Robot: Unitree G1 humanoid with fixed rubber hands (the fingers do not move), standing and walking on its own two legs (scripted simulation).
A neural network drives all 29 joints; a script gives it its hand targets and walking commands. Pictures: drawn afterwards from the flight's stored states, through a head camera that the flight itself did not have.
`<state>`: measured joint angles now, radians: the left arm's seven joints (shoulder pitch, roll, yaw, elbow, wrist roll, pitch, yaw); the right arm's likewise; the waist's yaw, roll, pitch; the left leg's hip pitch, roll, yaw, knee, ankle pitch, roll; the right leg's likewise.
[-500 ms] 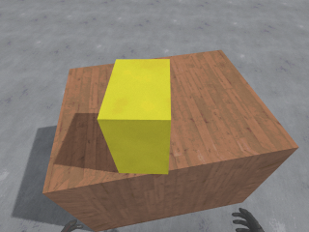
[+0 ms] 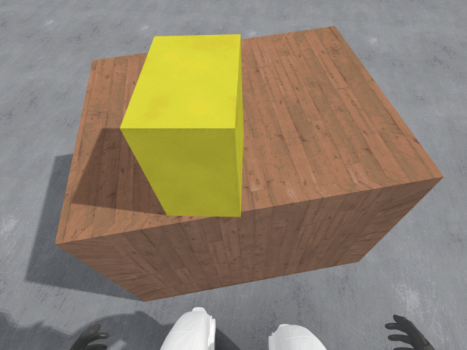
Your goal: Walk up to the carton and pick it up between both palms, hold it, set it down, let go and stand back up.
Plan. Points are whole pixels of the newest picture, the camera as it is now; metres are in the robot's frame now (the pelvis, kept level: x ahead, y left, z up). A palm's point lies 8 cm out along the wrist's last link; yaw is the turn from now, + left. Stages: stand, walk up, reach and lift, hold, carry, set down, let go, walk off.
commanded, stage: walk up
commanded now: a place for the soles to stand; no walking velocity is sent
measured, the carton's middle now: (200, 132) +0.50 +0.08 +0.03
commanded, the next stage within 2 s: none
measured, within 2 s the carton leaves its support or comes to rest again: neither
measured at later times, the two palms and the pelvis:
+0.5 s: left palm out of the picture +0.07 +0.29 -0.08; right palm out of the picture +0.08 -0.30 -0.07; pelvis -0.03 +0.00 +0.01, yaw +2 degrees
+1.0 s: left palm out of the picture +0.07 +0.31 -0.07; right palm out of the picture +0.09 -0.28 -0.08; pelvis -0.03 +0.01 +0.02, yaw +3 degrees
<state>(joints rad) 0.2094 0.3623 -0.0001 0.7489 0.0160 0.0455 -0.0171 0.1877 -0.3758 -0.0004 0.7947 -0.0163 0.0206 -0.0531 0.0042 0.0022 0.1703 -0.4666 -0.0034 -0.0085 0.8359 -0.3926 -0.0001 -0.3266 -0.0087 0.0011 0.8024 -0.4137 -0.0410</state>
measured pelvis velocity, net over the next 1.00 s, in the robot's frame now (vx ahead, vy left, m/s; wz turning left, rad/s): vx -0.03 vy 0.01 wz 0.05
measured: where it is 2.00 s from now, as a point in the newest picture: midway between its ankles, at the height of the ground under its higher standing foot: outside the picture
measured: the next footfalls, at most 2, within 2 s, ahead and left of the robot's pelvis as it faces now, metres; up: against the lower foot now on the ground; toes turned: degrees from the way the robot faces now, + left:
left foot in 0.28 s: +0.02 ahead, +0.13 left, +0.00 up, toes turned +1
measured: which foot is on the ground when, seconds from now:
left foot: up 0.00-0.26, down 0.28-1.00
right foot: down 0.00-1.00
